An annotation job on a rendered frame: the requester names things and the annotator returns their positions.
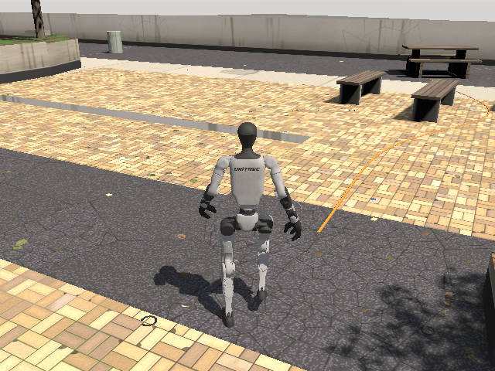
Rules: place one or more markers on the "robot left hand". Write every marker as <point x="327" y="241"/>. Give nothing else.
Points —
<point x="210" y="208"/>

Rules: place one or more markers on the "right robot thigh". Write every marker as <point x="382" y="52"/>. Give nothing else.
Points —
<point x="265" y="224"/>

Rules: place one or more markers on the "right robot forearm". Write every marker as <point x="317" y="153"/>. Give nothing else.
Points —
<point x="289" y="208"/>

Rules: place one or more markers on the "robot left upper arm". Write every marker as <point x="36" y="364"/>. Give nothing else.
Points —
<point x="218" y="173"/>

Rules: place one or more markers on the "robot right hand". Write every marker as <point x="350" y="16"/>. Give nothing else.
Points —
<point x="297" y="228"/>

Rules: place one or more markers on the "robot right upper arm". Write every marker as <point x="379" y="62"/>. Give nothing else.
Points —
<point x="276" y="176"/>

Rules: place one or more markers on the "right robot foot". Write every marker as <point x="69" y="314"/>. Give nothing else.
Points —
<point x="262" y="294"/>

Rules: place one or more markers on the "left robot forearm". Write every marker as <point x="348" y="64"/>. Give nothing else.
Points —
<point x="206" y="199"/>

